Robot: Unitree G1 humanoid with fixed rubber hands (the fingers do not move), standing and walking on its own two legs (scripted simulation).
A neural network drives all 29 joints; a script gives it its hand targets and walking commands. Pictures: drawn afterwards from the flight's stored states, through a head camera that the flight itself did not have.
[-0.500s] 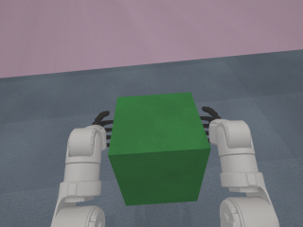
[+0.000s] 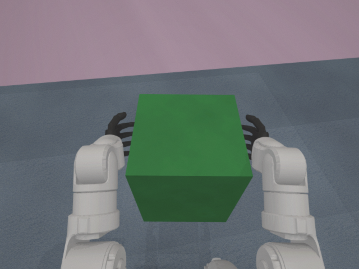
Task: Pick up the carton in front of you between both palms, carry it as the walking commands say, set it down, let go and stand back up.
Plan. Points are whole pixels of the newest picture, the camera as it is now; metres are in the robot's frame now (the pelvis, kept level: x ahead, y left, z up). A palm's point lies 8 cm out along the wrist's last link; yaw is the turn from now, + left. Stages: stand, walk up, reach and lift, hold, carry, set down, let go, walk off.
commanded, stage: carry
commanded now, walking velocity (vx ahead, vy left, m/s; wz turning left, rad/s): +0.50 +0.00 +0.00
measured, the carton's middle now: (185, 162) +0.37 -0.02 +0.02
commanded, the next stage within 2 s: none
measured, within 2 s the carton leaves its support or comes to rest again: neither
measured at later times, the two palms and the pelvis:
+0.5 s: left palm (132, 94) +0.55 +0.12 +0.07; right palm (239, 93) +0.57 -0.18 +0.06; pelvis +0.28 -0.04 +0.00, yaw +3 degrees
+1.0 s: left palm (127, 76) +0.65 +0.14 +0.05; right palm (225, 76) +0.65 -0.16 +0.05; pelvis +0.39 -0.01 -0.01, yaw +1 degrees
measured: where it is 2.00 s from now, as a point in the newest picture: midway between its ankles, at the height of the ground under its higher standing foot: (176, 240)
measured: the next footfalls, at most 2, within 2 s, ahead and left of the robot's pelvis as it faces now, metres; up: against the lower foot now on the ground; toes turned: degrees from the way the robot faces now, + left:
right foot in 0.28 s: +0.36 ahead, -0.12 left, +0.00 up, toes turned -5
left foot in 0.58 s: +0.42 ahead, +0.09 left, +0.00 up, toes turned -11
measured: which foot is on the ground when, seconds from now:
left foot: down 0.00-0.30, up 0.32-0.56, down 0.58-1.00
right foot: up 0.00-0.26, down 0.28-1.00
